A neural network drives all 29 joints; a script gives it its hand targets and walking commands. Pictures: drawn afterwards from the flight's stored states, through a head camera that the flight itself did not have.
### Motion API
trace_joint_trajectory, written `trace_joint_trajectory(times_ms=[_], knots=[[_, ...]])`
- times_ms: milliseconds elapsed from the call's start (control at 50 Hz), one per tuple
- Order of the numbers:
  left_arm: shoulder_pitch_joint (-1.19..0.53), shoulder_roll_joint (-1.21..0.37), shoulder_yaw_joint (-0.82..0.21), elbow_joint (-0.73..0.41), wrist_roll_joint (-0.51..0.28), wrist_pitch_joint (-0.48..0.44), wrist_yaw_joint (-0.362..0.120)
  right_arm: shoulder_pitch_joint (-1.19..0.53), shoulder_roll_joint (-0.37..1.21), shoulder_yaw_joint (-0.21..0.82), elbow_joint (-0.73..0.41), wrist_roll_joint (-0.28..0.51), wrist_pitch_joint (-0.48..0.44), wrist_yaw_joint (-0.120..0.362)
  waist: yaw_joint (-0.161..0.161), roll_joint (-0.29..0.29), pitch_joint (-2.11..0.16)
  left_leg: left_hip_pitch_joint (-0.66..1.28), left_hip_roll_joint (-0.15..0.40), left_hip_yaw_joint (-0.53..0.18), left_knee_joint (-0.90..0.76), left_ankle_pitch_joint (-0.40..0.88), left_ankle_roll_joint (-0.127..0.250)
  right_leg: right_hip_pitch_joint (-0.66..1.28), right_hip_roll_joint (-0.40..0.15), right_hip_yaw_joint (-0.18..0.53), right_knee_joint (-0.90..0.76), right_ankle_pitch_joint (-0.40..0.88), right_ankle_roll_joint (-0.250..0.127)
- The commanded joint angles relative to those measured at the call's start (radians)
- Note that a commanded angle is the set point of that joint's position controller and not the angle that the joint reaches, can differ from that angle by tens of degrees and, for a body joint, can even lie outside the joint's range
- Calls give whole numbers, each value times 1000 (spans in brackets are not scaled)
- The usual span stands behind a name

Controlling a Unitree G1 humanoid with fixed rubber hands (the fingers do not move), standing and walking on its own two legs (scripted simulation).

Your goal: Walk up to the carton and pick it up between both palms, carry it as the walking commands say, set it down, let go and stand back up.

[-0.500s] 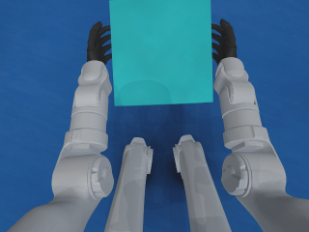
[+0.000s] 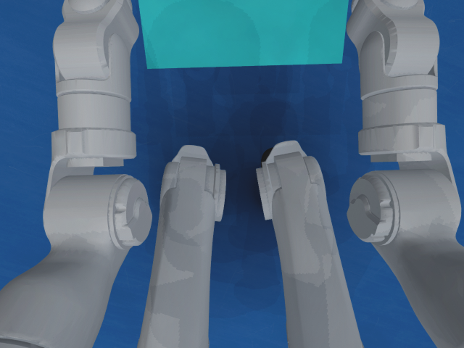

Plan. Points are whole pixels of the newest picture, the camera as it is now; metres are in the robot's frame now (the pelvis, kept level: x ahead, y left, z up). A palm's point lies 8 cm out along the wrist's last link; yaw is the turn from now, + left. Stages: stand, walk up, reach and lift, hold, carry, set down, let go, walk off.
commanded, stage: set down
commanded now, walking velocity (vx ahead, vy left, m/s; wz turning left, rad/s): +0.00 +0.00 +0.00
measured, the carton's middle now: out of the picture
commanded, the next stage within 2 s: none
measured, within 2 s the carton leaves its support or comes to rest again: rests again in 1.40 s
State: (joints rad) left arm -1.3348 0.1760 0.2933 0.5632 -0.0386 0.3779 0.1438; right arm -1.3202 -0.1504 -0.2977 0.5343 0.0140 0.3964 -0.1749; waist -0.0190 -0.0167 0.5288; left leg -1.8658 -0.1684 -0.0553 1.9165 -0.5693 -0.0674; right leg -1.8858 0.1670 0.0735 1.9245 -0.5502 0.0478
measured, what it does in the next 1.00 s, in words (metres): lowers itself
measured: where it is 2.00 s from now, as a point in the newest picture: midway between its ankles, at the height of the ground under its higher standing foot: (236, 202)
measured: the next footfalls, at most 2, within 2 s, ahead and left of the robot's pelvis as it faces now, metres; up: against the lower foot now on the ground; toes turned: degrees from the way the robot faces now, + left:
none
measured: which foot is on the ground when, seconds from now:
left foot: down 0.00-1.00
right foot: down 0.00-1.00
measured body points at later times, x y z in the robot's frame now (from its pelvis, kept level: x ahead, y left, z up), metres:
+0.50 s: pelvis +0.02 +0.00 -0.05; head +0.41 -0.01 +0.15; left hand +0.59 +0.15 -0.24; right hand +0.58 -0.15 -0.24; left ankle +0.12 +0.12 -0.43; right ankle +0.12 -0.11 -0.43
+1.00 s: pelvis +0.03 +0.01 -0.09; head +0.42 +0.00 +0.13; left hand +0.61 +0.13 -0.27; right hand +0.60 -0.16 -0.27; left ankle +0.12 +0.12 -0.43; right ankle +0.12 -0.11 -0.43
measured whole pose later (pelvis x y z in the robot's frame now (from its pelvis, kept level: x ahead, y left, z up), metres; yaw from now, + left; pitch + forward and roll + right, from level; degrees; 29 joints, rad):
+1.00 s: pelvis +0.03 +0.01 -0.09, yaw +0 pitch +33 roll +1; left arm -1.51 0.23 0.24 0.83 -0.06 0.26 0.17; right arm -1.47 -0.24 -0.29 0.79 0.05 0.28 -0.15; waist -0.02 -0.01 0.53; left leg -2.11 -0.15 0.00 2.24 -0.71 -0.03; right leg -2.12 0.13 0.03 2.24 -0.69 0.04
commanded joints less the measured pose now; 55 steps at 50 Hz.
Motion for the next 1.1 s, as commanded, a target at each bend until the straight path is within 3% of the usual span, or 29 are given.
trace_joint_trajectory(times_ms=[0, 60, 120, 180, 200, 240, 320, 340, 380, 400, 420, 440, 460, 500, 560, 580, 640, 660, 760, 820, 840, 860, 900, 940, 960, 980, 1040, 1060, 1080], knots=[[-796, -905, -432, 20, -75, -26, -186, -1002, 787, 512, -112, 133, -59, 206, 20, -3, -2124, 646, -1, 89, -152, 350, 58, 767, -21, -118, -192, 333, -7], [-726, -981, -312, 305, 25, -15, -217, -832, 820, 353, 231, 23, -59, 260, -7, 62, -1769, 480, 0, 108, -169, 161, 39, 552, -18, -121, -190, 175, -34], [-648, -1008, -223, 331, 95, -22, -255, -736, 861, 233, 283, -62, -71, 336, 11, 99, -1603, 462, 10, 99, -170, 198, 54, 372, -16, -137, -167, 163, -38], [-675, -1035, -243, 249, 59, -57, -268, -775, 905, 282, 195, -24, -94, 368, 42, 60, -1702, 536, 4, 91, -112, 379, 55, 364, -15, -138, -108, 328, -31], [-722, -1016, -234, 295, 45, -57, -276, -827, 871, 275, 242, -33, -93, 367, 22, 39, -1688, 455, 9, 105, -83, 322, 52, 382, -25, -137, -116, 294, -25], [-726, -1031, -260, 236, 18, -62, -270, -887, 893, 340, 123, 7, -107, 353, 44, 10, -1799, 478, -2, 104, -80, 368, 54, 474, -28, -138, -105, 366, -19], [-878, -958, -442, -24, -117, -70, -250, -1040, 807, 527, -138, 100, -114, 299, -7, -63, -2279, 564, -4, 121, 1, 493, 32, 873, -39, -105, -26, 626, -12], [-913, -874, -468, -27, -110, -67, -246, -1121, 780, 562, -190, 139, -112, 279, 46, -49, -2368, 608, 8, 125, 18, 498, 41, 956, -50, -90, 7, 642, -3], [-890, -880, -476, 0, -128, -63, -231, -1105, 756, 595, -176, 165, -89, 261, 9, -37, -2251, 579, -7, 92, 31, 534, 43, 954, -40, -96, 24, 665, 11], [-878, -885, -504, -84, -143, -65, -222, -1075, 769, 596, -224, 177, -91, 261, -12, -48, -2282, 628, -3, 76, 35, 590, 51, 963, -35, -96, 28, 699, 2], [-900, -859, -513, -115, -144, -66, -215, -1091, 750, 604, -252, 184, -90, 260, 4, -36, -2327, 587, 6, 88, 54, 582, 44, 1006, -52, -79, 44, 734, -15], [-924, -871, -520, -124, -162, -63, -207, -1092, 735, 592, -220, 177, -81, 258, -22, -40, -2322, 580, 0, 83, 39, 595, 44, 1013, -50, -91, 36, 768, 0], [-973, -852, -503, -102, -171, -70, -206, -1064, 745, 588, -122, 176, -73, 257, 5, -35, -2254, 560, 1, 96, 54, 550, 41, 943, -52, -92, 39, 691, -9], [-939, -882, -504, -61, -156, -68, -213, -997, 772, 536, -82, 159, -78, 264, -28, 28, -2125, 609, 4, 94, 52, 564, 39, 779, -39, -108, 26, 629, -14], [-833, -888, -416, 186, -75, -72, -231, -894, 768, 420, 174, 105, -98, 305, -20, 73, -1716, 454, 0, 99, 59, 399, 43, 490, -35, -131, 30, 413, -27], [-726, -920, -370, 304, -32, -53, -245, -805, 741, 348, 290, 48, -103, 318, -66, 91, -1535, 422, 10, 88, 44, 343, 43, 383, -33, -133, 11, 338, -39], [-716, -973, -340, 236, -24, -81, -266, -780, 810, 305, 219, 18, -126, 359, -44, 80, -1538, 381, 6, 84, 50, 413, 42, 339, -20, -138, 47, 394, -44], [-704, -961, -335, 294, -3, -76, -270, -780, 789, 298, 261, 31, -124, 367, -13, 147, -1531, 426, 10, 98, 70, 434, 35, 291, -23, -133, 62, 397, -39], [-815, -946, -419, 132, -110, -119, -235, -958, 791, 448, 54, 129, -160, 355, 26, 21, -1864, 508, 5, 90, 128, 588, 44, 532, -31, -124, 119, 613, -31], [-856, -858, -482, 19, -166, -141, -209, -1040, 799, 572, -107, 199, -166, 316, 45, -127, -2000, 275, -11, 107, 169, 603, 65, 950, -52, -37, 169, 922, -31], [-793, -812, -466, 87, -145, -135, -200, -1106, 787, 585, -132, 216, -166, 301, 90, -155, -1932, 121, -15, 123, 158, 518, 76, 1079, -59, -15, 176, 942, -25], [-812, -777, -441, 119, -117, -139, -198, -1018, 781, 546, -13, 181, -144, 293, 83, -136, -1804, 75, -10, 120, 147, 434, 82, 1024, -57, 2, 178, 843, -22], [-784, -827, -458, 69, -103, -146, -187, -898, 744, 533, 24, 167, -152, 304, 37, -44, -1835, 376, 4, 81, 142, 585, 74, 778, -37, -65, 180, 748, -16], [-755, -876, -439, 163, -105, -137, -190, -884, 736, 487, 94, 156, -160, 314, 26, 25, -1721, 489, 6, 74, 144, 602, 66, 534, -34, -94, 147, 586, -21], [-732, -904, -441, 162, -103, -135, -193, -915, 752, 518, 64, 177, -173, 318, 50, 17, -1777, 501, 8, 79, 149, 603, 60, 551, -31, -95, 141, 603, -22], [-785, -914, -455, 114, -133, -144, -195, -956, 744, 479, 44, 165, -183, 316, 5, 11, -1790, 539, 2, 65, 148, 611, 62, 486, -23, -132, 146, 555, -17], [-804, -913, -439, 174, -118, -136, -207, -861, 712, 381, 179, 113, -176, 320, -26, 76, -1583, 506, 3, 68, 141, 520, 43, 330, -22, -131, 131, 418, -43], [-789, -922, -417, 188, -106, -136, -213, -852, 735, 380, 218, 100, -171, 326, -7, 42, -1543, 452, 10, 75, 126, 495, 43, 341, -26, -120, 125, 406, -43], [-824, -914, -431, 180, -113, -135, -219, -859, 713, 355, 217, 88, -177, 331, -33, 65, -1541, 483, 12, 58, 130, 482, 47, 316, -31, -132, 133, 383, -42]])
